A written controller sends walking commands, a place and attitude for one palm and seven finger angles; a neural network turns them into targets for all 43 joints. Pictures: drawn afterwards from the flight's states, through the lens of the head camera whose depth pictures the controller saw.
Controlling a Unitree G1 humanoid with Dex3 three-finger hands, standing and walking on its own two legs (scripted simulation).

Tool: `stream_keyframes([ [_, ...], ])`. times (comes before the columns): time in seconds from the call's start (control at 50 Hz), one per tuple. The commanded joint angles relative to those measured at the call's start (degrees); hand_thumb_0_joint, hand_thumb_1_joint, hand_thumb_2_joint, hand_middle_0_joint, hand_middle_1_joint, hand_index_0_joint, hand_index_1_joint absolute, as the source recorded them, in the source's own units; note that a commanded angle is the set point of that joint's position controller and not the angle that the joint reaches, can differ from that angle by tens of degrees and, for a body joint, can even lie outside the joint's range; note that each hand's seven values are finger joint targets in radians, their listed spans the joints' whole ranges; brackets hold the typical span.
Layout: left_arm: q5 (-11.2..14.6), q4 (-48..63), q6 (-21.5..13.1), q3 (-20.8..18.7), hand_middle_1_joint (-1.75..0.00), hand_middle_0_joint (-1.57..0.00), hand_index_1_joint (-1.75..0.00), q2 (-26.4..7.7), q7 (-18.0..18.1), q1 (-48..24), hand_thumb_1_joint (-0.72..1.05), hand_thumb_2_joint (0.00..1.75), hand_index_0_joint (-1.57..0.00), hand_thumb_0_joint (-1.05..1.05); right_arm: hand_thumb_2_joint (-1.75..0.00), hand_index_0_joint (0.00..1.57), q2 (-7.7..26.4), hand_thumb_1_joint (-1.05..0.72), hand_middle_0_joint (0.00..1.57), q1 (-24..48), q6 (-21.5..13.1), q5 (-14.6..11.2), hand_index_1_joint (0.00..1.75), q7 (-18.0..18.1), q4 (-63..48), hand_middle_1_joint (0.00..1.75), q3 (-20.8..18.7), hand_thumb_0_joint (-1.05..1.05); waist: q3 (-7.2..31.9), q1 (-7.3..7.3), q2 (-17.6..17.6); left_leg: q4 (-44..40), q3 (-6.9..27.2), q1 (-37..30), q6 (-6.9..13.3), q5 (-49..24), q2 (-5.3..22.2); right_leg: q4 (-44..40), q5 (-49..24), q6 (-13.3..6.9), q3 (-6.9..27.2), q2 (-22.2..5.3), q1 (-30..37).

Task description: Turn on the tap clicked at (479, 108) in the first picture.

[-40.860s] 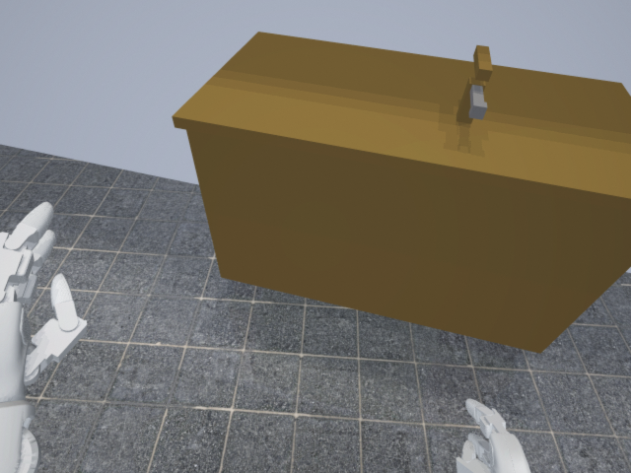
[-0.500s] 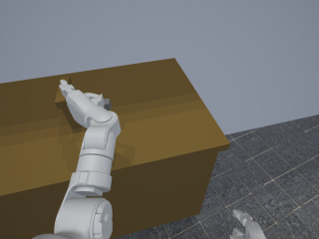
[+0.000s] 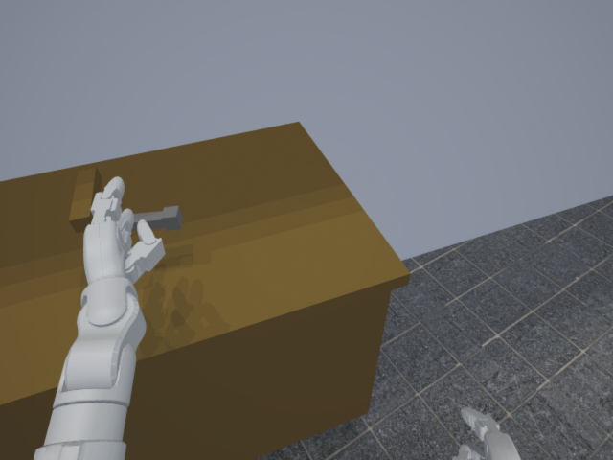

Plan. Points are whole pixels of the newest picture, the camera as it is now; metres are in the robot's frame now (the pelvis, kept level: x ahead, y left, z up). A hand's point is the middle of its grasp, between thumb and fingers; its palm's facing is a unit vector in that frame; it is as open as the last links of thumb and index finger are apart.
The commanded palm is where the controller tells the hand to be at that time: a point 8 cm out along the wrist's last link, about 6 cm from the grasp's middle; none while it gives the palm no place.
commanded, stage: draw the hand back beside the body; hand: left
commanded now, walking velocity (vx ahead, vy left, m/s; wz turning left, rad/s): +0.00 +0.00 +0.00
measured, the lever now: (172, 218) +0.47 +0.25 +0.08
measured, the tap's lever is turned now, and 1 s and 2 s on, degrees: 77 77 77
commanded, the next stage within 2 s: step back with the hand held close in 1.18 s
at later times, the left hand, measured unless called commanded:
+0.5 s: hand (89, 296) +0.25 +0.25 +0.16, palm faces +0.30 -0.92 -0.25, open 7.6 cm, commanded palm +0.21 +0.29 +0.17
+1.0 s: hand (13, 348) +0.19 +0.29 +0.16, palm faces +0.43 -0.83 -0.35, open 7.5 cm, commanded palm +0.15 +0.33 +0.17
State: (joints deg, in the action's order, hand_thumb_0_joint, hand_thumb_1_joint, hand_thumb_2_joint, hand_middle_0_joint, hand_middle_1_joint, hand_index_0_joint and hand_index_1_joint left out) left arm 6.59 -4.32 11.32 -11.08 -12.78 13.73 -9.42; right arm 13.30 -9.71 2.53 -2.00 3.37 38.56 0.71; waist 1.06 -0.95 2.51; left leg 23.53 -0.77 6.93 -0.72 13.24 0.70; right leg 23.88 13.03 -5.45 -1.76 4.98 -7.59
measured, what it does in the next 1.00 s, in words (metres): stands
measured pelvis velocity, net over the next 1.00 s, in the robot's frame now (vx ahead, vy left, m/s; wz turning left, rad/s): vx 0.00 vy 0.04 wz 0.04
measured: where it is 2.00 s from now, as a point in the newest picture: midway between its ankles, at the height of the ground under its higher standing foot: outside the picture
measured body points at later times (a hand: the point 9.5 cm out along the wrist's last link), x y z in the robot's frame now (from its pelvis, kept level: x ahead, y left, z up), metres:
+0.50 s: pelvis +0.00 +0.03 +0.01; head -0.03 +0.01 +0.45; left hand +0.23 +0.30 +0.17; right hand +0.19 -0.17 -0.08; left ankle +0.00 +0.13 -0.74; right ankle +0.00 -0.05 -0.74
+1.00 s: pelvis +0.00 +0.04 +0.00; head -0.02 +0.02 +0.45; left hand +0.16 +0.34 +0.18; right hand +0.20 -0.17 -0.08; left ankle +0.00 +0.13 -0.74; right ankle +0.00 -0.05 -0.74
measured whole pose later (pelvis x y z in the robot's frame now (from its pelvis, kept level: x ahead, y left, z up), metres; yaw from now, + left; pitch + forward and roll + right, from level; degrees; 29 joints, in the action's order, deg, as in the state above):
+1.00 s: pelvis +0.00 +0.04 +0.00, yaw +2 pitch -6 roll -1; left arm 4.7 20.7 -6.9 -15.1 -19.3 5.7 24.3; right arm 13.1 -10.1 -4.3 -0.4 1.5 36.7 0.6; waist -2.5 3.8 3.7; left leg 21.8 0.3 3.1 2.3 12.5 -2.1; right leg 19.2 11.4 -2.3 -2.7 2.3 -1.7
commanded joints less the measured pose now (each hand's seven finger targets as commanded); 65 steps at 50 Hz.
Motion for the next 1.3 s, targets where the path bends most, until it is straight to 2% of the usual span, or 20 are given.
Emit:
stream_keyframes([
  [0.0, -1.17, 23.29, -14.95, -2.68, -0.20, -0.17, -0.20, -17.10, -4.82, -15.79, 0.90, 0.90, -0.17, 0.00, -0.90, 0.20, 4.96, -0.90, 0.20, 9.81, -7.16, 0.14, 0.30, -0.95, -10.58, 0.30, -1.95, 0.00, 8.99, 2.48, 1.03, -2.39, -0.10, -2.25, 3.51, -6.99, -0.88, -7.41, -13.81, 5.71, 6.23, -6.66, 5.75],
  [0.02, -1.37, 24.50, -16.51, -0.31, -0.20, -0.17, -0.20, -15.52, -5.45, -16.90, 0.90, 0.90, -0.17, 0.00, -0.90, 0.20, 4.97, -0.90, 0.20, 10.17, -8.07, -0.02, 0.30, -1.02, -10.39, 0.30, -2.04, 0.00, 6.63, 1.78, 3.67, -2.44, -0.18, -4.13, 3.53, -6.47, -0.96, -8.99, -10.46, 5.14, 5.95, -6.17, 2.71],
  [0.1, -1.68, 17.10, -19.61, 2.33, -0.21, -0.17, -0.21, -13.06, -5.98, -13.87, 0.90, 0.90, -0.17, 0.00, -0.90, 0.20, 5.88, -0.90, 0.20, 8.95, -9.79, 0.26, 0.30, -0.59, -9.09, 0.30, -2.30, 0.00, 3.64, 0.95, -4.43, -3.55, 0.22, -5.21, 4.12, -2.95, -1.02, -11.43, -3.50, 5.22, 5.79, -5.79, 0.45],
  [0.16, -1.63, 14.93, -20.92, 1.86, -0.22, -0.17, -0.22, -12.72, -6.59, -9.53, 0.90, 0.90, -0.17, 0.00, -0.90, 0.20, 5.91, -0.90, 0.20, 9.11, -9.55, 0.20, 0.30, -0.71, -8.66, 0.30, -2.16, 0.00, 2.87, 1.59, -3.20, -4.87, 0.59, -5.15, 4.05, -1.69, -1.21, -11.93, -1.14, 4.74, 5.23, -5.76, 1.05],
  [0.2, -1.49, 15.76, -21.61, 0.46, -0.23, -0.18, -0.23, -13.71, -6.88, -7.69, 0.90, 0.90, -0.18, 0.00, -0.90, 0.20, 6.00, -0.90, 0.20, 9.25, -9.29, 0.30, 0.30, -0.69, -8.79, 0.30, -2.07, 0.00, 4.50, 2.08, -3.87, -5.51, 0.89, -5.18, 3.95, -2.83, -1.10, -11.50, -2.45, 4.52, 4.74, -5.70, 3.11],
  [0.26, -1.56, 19.33, -22.57, -2.04, -0.24, -0.18, -0.24, -15.17, -7.21, -3.55, 0.90, 0.90, -0.18, 0.00, -0.90, 0.20, 5.61, -0.90, 0.20, 9.14, -9.01, 0.67, 0.30, -0.90, -9.50, 0.30, -1.78, 0.00, 6.87, 3.12, 0.13, -6.44, 1.28, -6.21, 3.56, -6.37, -0.96, -10.16, -7.43, 3.83, 3.80, -5.36, 6.05],
  [0.32, -1.20, 20.97, -22.33, -5.91, -0.25, -0.18, -0.25, -17.42, -7.61, 2.89, 0.90, 0.90, -0.18, 0.00, -0.90, 0.20, 5.59, -0.90, 0.20, 9.20, -8.55, 1.01, 0.30, -1.21, -9.92, 0.30, -1.78, 0.00, 5.96, 3.91, -1.12, -6.54, 1.75, -5.71, 3.25, -10.28, -0.40, -9.50, -11.99, 3.58, 3.12, -5.11, 7.29],
  [0.44, -1.40, 27.19, -22.06, -3.77, -0.26, -0.19, -0.26, -14.44, -8.45, 6.57, 0.90, 0.90, -0.19, 0.00, -0.90, 0.20, 5.04, -0.90, 0.20, 8.95, -8.49, 1.29, 0.30, -1.61, -10.98, 0.30, -1.43, 0.00, 3.76, 3.53, 2.35, -6.93, 2.71, -6.43, 2.39, -11.82, 0.40, -9.10, -11.38, 2.97, 2.53, -4.62, 5.87],
  [0.48, -1.28, 27.97, -21.81, -3.87, -0.27, -0.19, -0.27, -14.21, -8.46, 9.08, 0.90, 0.90, -0.19, 0.00, -0.90, 0.20, 5.20, -0.90, 0.20, 8.88, -8.64, 1.35, 0.30, -1.72, -11.16, 0.30, -1.53, 0.00, 3.57, 3.59, -0.39, -6.71, 2.95, -6.28, 2.41, -12.09, 0.66, -8.95, -11.39, 3.02, 2.27, -4.49, 5.78],
  [0.58, -1.54, 31.44, -21.88, -3.96, -0.29, -0.19, -0.29, -13.76, -8.33, 12.90, 0.90, 0.90, -0.19, 0.00, -0.90, 0.20, 5.51, -0.90, 0.20, 8.61, -8.90, 1.44, 0.30, -1.79, -11.01, 0.30, -1.76, 0.00, 3.62, 3.57, 0.31, -6.59, 3.75, -6.35, 1.99, -12.36, 0.93, -8.51, -10.50, 2.85, 2.08, -4.46, 5.47],
  [0.62, -1.85, 34.19, -22.05, -4.55, -0.29, -0.20, -0.29, -14.44, -8.17, 13.94, 0.90, 0.90, -0.20, 0.00, -0.90, 0.20, 5.62, -0.90, 0.20, 8.76, -9.24, 1.43, 0.30, -1.87, -10.91, 0.30, -1.70, 0.00, 3.69, 3.66, 3.77, -6.66, 4.47, -6.63, 1.52, -12.63, 0.98, -8.28, -9.83, 2.66, 2.09, -4.47, 5.24],
  [0.7, -1.56, 34.04, -21.91, -6.79, -0.30, -0.20, -0.30, -15.18, -7.83, 19.95, 0.90, 0.90, -0.20, 0.00, -0.90, 0.20, 5.65, -0.90, 0.20, 8.26, -9.41, 1.65, 0.30, -1.81, -10.86, 0.30, -2.11, 0.00, 3.06, 4.10, -1.17, -6.04, 4.24, -5.22, 1.71, -13.04, 1.25, -7.94, -10.41, 2.83, 1.80, -4.54, 5.57],
  [0.84, -1.66, 37.77, -22.11, -9.81, -0.30, -0.20, -0.30, -16.67, -7.44, 25.55, 0.90, 0.90, -0.20, 0.00, -0.90, 0.20, 5.70, -0.90, 0.20, 7.78, -9.81, 1.57, 0.30, -1.75, -11.16, 0.30, -2.20, 0.00, 2.64, 4.59, 4.29, -5.65, 4.82, -3.88, 1.09, -12.39, 1.13, -7.38, -9.36, 2.50, 1.87, -4.73, 5.58],
  [0.88, -1.45, 37.74, -22.06, -10.20, -0.30, -0.20, -0.30, -16.47, -7.41, 28.45, 0.90, 0.90, -0.20, 0.00, -0.90, 0.20, 5.76, -0.90, 0.20, 7.65, -10.10, 1.56, 0.30, -1.73, -11.23, 0.30, -2.30, 0.00, 1.68, 4.59, 1.50, -5.52, 4.90, -3.30, 1.13, -12.02, 1.31, -7.37, -9.27, 2.63, 1.60, -4.72, 5.20],
  [1.0, -1.66, 36.81, -22.06, -8.89, -0.30, -0.20, -0.30, -15.93, -7.09, 24.53, 0.90, 0.90, -0.20, 0.00, -0.90, 0.20, 6.05, -0.90, 0.20, 7.96, -10.72, 1.59, 0.30, -1.04, -10.70, 0.30, -2.40, 0.00, 0.88, 3.89, -1.08, -5.09, 4.67, -3.30, 2.27, -8.28, 0.75, -7.98, -6.91, 2.94, 2.07, -4.87, 3.42],
  [1.04, -1.78, 36.94, -22.21, -9.15, -0.30, -0.20, -0.30, -16.17, -6.86, 24.33, 0.90, 0.90, -0.20, 0.00, -0.90, 0.20, 5.83, -0.90, 0.20, 8.10, -10.80, 1.62, 0.30, -0.90, -10.42, 0.30, -2.28, 0.00, 1.37, 4.01, 1.97, -5.19, 4.59, -3.65, 2.19, -8.17, 0.53, -7.89, -6.82, 2.80, 2.18, -5.02, 3.74],
  [1.1, -1.56, 36.12, -22.22, -8.97, -0.30, -0.20, -0.30, -15.83, -7.05, 25.34, 0.90, 0.90, -0.20, 0.00, -0.90, 0.20, 5.75, -0.90, 0.20, 8.39, -10.79, 1.63, 0.30, -0.95, -10.35, 0.30, -2.20, 0.00, 0.54, 4.24, -0.72, -4.90, 4.33, -2.90, 2.46, -8.14, 0.40, -8.26, -6.89, 2.92, 2.18, -5.18, 3.83],
  [1.14, -1.72, 37.42, -22.46, -8.98, -0.30, -0.20, -0.30, -15.97, -7.00, 24.69, 0.90, 0.90, -0.20, 0.00, -0.90, 0.20, 5.55, -0.90, 0.20, 8.57, -10.85, 1.61, 0.30, -0.88, -10.45, 0.30, -2.10, 0.00, 0.74, 4.22, 2.27, -4.97, 4.37, -3.15, 2.32, -7.77, 0.37, -8.20, -6.56, 2.79, 2.31, -5.20, 3.83],
  [1.26, -1.51, 36.28, -22.52, -9.70, -0.30, -0.20, -0.30, -16.16, -7.09, 26.75, 0.90, 0.90, -0.20, 0.00, -0.90, 0.20, 5.42, -0.90, 0.20, 8.70, -10.88, 1.64, 0.30, -0.88, -10.45, 0.30, -2.12, 0.00, -0.03, 4.37, 1.08, -4.48, 3.77, -2.70, 2.61, -7.71, 0.32, -8.76, -6.92, 2.93, 2.44, -5.39, 3.59],
  [1.28, -1.43, 39.97, -22.94, -10.26, -0.30, -0.20, -0.30, -17.48, -6.95, 24.27, 0.90, 0.90, -0.20, 0.00, -0.90, 0.20, 5.55, -0.90, 0.20, 8.76, -11.12, 1.62, 0.30, -0.91, -11.01, 0.30, -2.14, 0.00, 1.91, 4.47, 2.18, -4.24, 3.75, -3.42, 2.68, -8.02, 0.25, -8.67, -7.56, 2.91, 2.82, -5.63, 4.31],
])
